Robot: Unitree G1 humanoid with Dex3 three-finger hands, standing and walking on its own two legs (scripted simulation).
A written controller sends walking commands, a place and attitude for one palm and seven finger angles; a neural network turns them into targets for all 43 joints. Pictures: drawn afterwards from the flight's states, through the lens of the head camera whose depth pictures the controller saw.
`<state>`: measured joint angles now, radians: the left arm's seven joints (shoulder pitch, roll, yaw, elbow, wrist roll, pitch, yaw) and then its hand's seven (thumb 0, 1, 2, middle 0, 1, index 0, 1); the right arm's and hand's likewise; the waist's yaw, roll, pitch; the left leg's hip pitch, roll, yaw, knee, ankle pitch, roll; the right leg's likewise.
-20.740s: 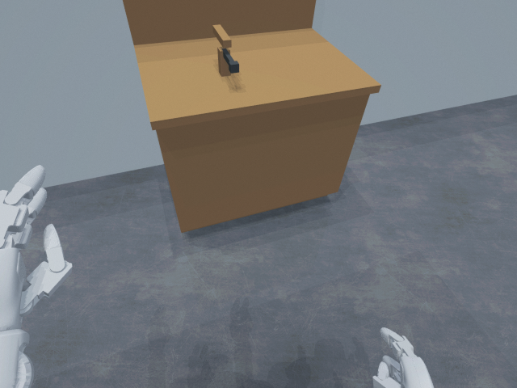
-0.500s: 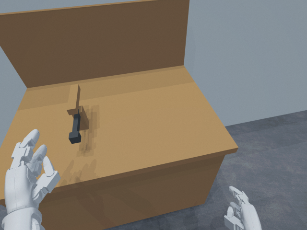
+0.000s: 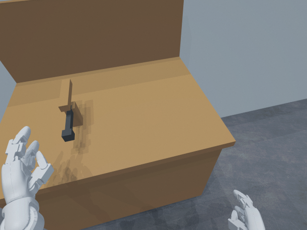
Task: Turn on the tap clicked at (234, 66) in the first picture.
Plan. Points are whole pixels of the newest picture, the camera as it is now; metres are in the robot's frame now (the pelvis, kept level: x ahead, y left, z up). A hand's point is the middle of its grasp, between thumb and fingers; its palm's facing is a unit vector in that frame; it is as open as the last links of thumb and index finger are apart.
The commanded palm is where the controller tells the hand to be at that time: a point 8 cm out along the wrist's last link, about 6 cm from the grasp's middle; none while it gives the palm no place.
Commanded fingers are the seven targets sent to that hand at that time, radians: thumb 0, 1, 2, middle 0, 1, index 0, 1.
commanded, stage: reach beside the lever's end, fingers flat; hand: left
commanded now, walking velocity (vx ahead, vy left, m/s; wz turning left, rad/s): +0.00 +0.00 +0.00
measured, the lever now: (68, 135) +0.36 +0.31 +0.03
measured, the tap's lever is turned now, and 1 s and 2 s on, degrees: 0 0 1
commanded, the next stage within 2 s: push the lever round in 1.84 s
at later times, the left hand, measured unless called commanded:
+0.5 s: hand (55, 157) +0.26 +0.28 +0.07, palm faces +0.55 -0.83 -0.12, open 7.6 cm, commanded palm +0.21 +0.32 +0.07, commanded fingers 0.00 0.90 0.90 -0.17 -0.22 -0.17 -0.22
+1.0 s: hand (58, 148) +0.30 +0.30 +0.04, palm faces +0.56 -0.82 -0.11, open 7.8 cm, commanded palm +0.25 +0.34 +0.04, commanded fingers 0.00 0.90 0.90 -0.15 -0.16 -0.15 -0.16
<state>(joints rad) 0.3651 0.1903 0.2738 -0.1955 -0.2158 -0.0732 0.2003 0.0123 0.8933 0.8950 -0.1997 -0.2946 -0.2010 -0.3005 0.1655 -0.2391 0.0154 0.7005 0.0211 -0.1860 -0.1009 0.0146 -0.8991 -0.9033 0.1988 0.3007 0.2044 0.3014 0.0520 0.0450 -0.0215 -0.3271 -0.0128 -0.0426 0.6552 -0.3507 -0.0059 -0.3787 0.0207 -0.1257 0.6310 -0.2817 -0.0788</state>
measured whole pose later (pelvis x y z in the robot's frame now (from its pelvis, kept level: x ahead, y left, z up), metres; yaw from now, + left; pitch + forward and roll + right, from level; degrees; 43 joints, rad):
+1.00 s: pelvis -0.01 +0.01 -0.02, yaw -1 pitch +9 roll +0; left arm -0.03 0.25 0.40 0.34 -0.18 -0.29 0.17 0.01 0.89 0.89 -0.16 -0.18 -0.16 -0.18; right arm 0.18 -0.24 0.00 0.71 0.01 -0.12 -0.09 0.01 -0.90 -0.90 0.20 0.30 0.21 0.30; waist 0.01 0.03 -0.06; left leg -0.58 -0.02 -0.02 0.83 -0.41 0.01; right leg -0.63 0.01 -0.11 0.79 -0.32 -0.07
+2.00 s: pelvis +0.00 +0.02 -0.03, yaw -1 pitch +13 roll -1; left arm -0.15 0.27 0.43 0.49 -0.15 -0.33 0.16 0.01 0.89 0.89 -0.15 -0.15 -0.15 -0.15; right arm 0.20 -0.24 0.00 0.67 -0.01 -0.08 -0.07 0.01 -0.90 -0.90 0.20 0.30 0.21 0.30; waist -0.02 0.02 -0.10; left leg -0.71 -0.01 -0.02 0.92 -0.45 0.02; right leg -0.75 0.01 -0.11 0.86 -0.35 -0.06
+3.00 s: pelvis -0.01 +0.01 -0.03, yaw -1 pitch +12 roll +0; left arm -0.17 0.18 0.34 0.49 -0.09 -0.34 0.37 0.00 0.92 0.90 -0.15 -0.15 -0.15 -0.15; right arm 0.22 -0.24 -0.01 0.69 -0.02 -0.04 -0.05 0.01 -0.90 -0.90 0.20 0.30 0.20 0.30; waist -0.02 0.03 -0.12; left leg -0.68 -0.01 -0.03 0.91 -0.44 0.00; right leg -0.73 0.02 -0.11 0.86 -0.35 -0.08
